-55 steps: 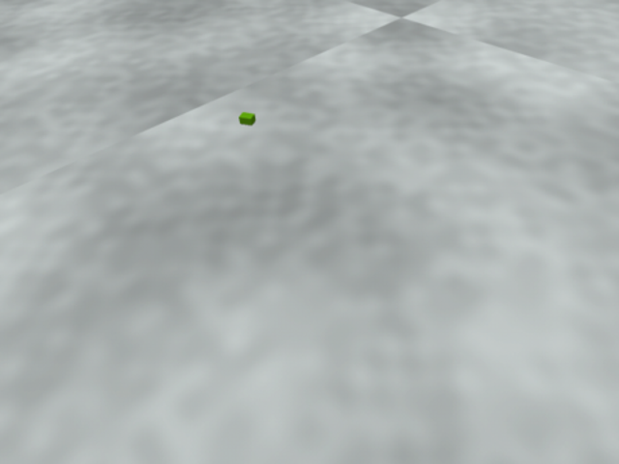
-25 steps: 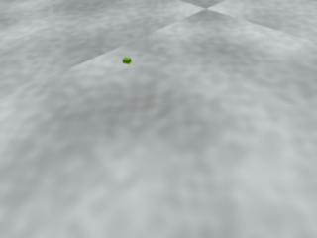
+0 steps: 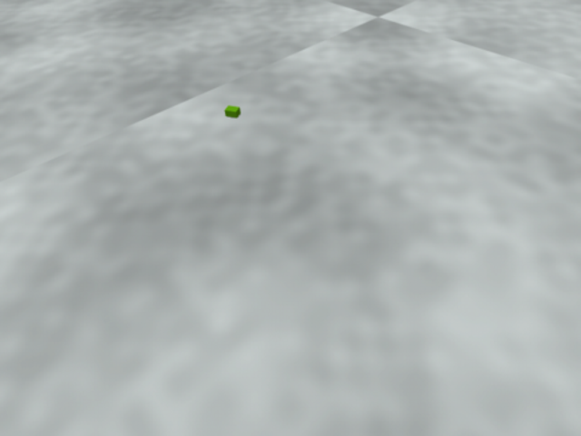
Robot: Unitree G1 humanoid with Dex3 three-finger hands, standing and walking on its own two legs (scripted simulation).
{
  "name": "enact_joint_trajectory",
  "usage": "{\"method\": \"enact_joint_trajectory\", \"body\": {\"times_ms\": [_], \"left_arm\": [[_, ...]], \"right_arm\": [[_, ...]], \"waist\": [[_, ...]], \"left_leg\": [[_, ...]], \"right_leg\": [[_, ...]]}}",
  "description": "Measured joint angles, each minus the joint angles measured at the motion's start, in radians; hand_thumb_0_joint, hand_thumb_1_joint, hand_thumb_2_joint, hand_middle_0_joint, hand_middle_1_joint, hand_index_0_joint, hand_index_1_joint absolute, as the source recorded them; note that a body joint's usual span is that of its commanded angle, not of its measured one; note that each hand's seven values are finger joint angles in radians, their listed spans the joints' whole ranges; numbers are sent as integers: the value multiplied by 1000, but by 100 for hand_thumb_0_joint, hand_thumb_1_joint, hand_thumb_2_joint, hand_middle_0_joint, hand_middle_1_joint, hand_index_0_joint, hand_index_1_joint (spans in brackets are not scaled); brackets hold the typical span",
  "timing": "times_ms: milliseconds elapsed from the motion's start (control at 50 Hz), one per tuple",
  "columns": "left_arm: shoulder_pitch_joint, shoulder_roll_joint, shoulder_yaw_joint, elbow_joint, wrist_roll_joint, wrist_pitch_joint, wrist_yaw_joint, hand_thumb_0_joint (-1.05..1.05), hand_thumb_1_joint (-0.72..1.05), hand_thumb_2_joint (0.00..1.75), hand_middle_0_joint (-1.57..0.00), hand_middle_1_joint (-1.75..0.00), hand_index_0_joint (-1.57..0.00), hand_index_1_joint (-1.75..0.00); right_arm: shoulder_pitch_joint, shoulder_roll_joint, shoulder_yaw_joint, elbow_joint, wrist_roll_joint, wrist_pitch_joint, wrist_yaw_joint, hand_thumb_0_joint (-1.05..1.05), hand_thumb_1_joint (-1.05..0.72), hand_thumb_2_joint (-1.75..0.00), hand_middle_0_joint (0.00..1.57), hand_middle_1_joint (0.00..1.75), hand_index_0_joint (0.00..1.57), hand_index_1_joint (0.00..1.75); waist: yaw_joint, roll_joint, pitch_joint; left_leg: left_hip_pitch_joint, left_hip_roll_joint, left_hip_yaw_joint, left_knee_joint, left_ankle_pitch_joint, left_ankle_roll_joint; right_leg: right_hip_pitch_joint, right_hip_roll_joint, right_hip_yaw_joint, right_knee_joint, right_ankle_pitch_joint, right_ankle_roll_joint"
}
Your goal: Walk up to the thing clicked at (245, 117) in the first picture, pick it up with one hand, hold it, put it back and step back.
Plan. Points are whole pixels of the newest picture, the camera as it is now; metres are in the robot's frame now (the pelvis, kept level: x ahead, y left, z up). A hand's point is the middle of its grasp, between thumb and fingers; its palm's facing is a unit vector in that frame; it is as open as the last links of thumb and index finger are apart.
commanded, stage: stand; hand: left
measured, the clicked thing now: (232, 111) +2.10 +0.47 -0.76
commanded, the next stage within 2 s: walk up in 0.02 s
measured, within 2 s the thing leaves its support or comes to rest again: neither
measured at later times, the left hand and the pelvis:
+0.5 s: hand out of the picture +0.16 +0.40 -0.16, palm faces +0.04 -0.93 -0.37, open 7.4 cm; pelvis +0.13 +0.09 -0.02, yaw +5 degrees
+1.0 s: hand (156, 246) +0.52 +0.34 -0.13, palm faces +0.08 -0.93 -0.35, open 7.4 cm; pelvis +0.43 +0.07 -0.01, yaw +7 degrees
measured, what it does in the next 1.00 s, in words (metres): walks ahead: left foot, then right foot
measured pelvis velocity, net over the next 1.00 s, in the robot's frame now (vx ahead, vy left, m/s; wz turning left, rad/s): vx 0.43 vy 0.07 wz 0.12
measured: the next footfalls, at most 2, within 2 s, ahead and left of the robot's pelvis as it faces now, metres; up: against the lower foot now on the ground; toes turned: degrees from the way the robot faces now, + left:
left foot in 0.36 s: +0.18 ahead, +0.21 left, +0.00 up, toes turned +10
right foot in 0.82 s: +0.53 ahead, -0.04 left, +0.00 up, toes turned +0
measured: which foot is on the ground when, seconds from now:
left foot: down 0.00-0.10, up 0.12-0.34, down 0.36-0.86, up 0.88-1.00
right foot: down 0.00-0.36, up 0.38-0.80, down 0.82-1.00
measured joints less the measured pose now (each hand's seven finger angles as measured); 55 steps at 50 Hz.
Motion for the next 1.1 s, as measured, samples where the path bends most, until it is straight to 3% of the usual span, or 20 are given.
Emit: {"method": "enact_joint_trajectory", "body": {"times_ms": [40,100,140,200,260,320,360,380,400,440,480,560,620,740,820,860,900,940,1000,1100], "left_arm": [[5,1,9,-7,3,-1,-11,1,90,89,-20,-30,-21,-30],[39,14,38,-50,17,-25,-46,1,90,89,-21,-30,-21,-30],[59,29,52,-82,25,-48,-54,1,90,89,-21,-30,-21,-30],[95,49,64,-109,28,-63,-54,1,90,89,-21,-30,-21,-30],[134,86,70,-109,33,-54,-59,1,90,89,-21,-30,-21,-30],[158,131,79,-104,34,-40,-67,1,90,89,-21,-30,-21,-30],[170,152,82,-101,34,-29,-70,1,90,89,-21,-30,-21,-30],[171,159,83,-97,34,-23,-67,1,90,89,-21,-30,-21,-30],[167,161,81,-88,30,-13,-63,1,90,89,-20,-30,-21,-30],[147,159,66,-77,21,-4,-60,1,90,89,-20,-30,-21,-30],[128,156,57,-88,8,-16,-68,2,90,89,-20,-30,-20,-30],[96,140,54,-124,4,-30,-94,1,90,89,-20,-30,-20,-30],[75,124,54,-145,5,-26,-112,1,90,89,-20,-30,-21,-30],[25,103,55,-165,3,-19,-124,1,90,89,-20,-30,-21,-30],[-11,100,63,-171,3,-25,-113,1,90,89,-20,-30,-21,-30],[-37,73,74,-178,5,-43,-97,1,90,89,-20,-30,-21,-30],[-42,52,71,-206,-3,-64,-86,1,90,89,-20,-30,-21,-30],[-28,26,58,-227,-12,-76,-77,1,90,89,-20,-30,-21,-30],[29,9,42,-234,-13,-83,-67,1,90,89,-20,-30,-21,-30],[125,34,41,-218,2,-81,-68,1,90,89,-21,-30,-21,-30]], "right_arm": [[7,0,-11,-9,-3,-1,10,0,-90,-90,20,30,21,30],[49,-20,-43,-42,-17,-5,49,0,-90,-90,20,30,21,30],[63,-36,-58,-51,-25,0,60,0,-90,-90,20,30,21,30],[66,-67,-75,-61,-24,0,79,1,-90,-90,20,30,21,30],[67,-90,-91,-86,-21,-6,102,1,-90,-90,20,30,21,30],[72,-104,-106,-113,-19,-15,114,1,-90,-90,20,30,21,30],[81,-121,-118,-132,-20,-34,111,1,-90,-90,20,30,21,30],[79,-123,-125,-141,-24,-46,103,0,-90,-90,20,30,21,30],[80,-121,-128,-150,-24,-56,93,0,-90,-90,20,30,21,30],[97,-106,-121,-160,-9,-65,82,0,-90,-90,20,30,21,30],[123,-87,-103,-157,-4,-66,73,0,-90,-90,20,30,21,30],[177,-61,-77,-148,0,-71,70,0,-90,-90,20,30,21,30],[214,-54,-71,-144,1,-79,72,0,-90,-90,20,30,21,30],[266,-58,-72,-136,2,-83,72,1,-90,-90,21,30,21,30],[291,-64,-76,-148,-4,-75,63,1,-89,-90,21,30,21,30],[272,-76,-79,-146,-4,-60,51,1,-90,-90,21,30,21,30],[242,-72,-72,-149,6,-50,41,1,-90,-90,20,30,21,30],[213,-78,-66,-152,14,-54,40,1,-90,-90,20,30,21,30],[167,-89,-65,-175,10,-58,50,1,-90,-90,20,30,21,30],[105,-94,-81,-220,-4,-56,85,1,-90,-90,20,30,20,30]], "waist": [[-1,1,-5],[0,12,-40],[10,11,-49],[31,14,-42],[36,6,-43],[36,-17,-50],[32,-30,-55],[29,-46,-49],[19,-55,-47],[0,-64,-46],[-5,-80,-43],[-19,-88,-38],[-32,-74,-31],[-50,-28,-22],[-60,-3,-26],[-53,51,3],[-41,48,24],[-26,51,34],[-5,57,25],[19,47,4]], "left_leg": [[-13,-2,-3,27,-39,12],[-87,0,-16,170,-214,52],[-171,4,3,333,-246,51],[-271,23,8,479,-235,35],[-312,61,17,431,-216,22],[-299,84,39,314,-126,12],[-261,74,61,256,-56,14],[-260,56,80,287,-31,14],[-260,45,92,322,-56,16],[-225,29,100,314,-90,31],[-160,14,113,249,-88,38],[-34,-8,123,112,-74,42],[47,-16,119,42,-86,42],[180,-5,103,-33,-154,11],[227,32,94,33,-274,-18],[162,97,79,269,-329,9],[11,70,21,610,-296,35],[-132,42,-4,815,-227,50],[-288,54,2,807,-136,52],[-435,102,27,529,-52,17]], "right_leg": [[-10,-1,-4,22,-36,-5],[-56,2,-22,121,-187,-32],[-54,-5,-39,108,-129,-42],[-6,-19,-52,56,-83,-39],[48,-40,-66,24,-101,-23],[78,-72,-77,55,-154,-7],[58,-105,-71,174,-247,-26],[14,-126,-45,308,-301,-47],[-48,-114,1,464,-325,-57],[-166,-65,53,693,-289,-62],[-263,-56,51,761,-206,-50],[-401,-84,17,657,-88,-10],[-458,-107,8,537,-17,3],[-463,-131,7,314,118,-15],[-381,-94,-37,204,102,-42],[-364,-48,-67,260,95,-26],[-343,-51,-73,305,27,-20],[-280,-56,-83,274,0,-23],[-179,-45,-91,192,-14,-22],[-51,-22,-105,107,-64,-25]]}}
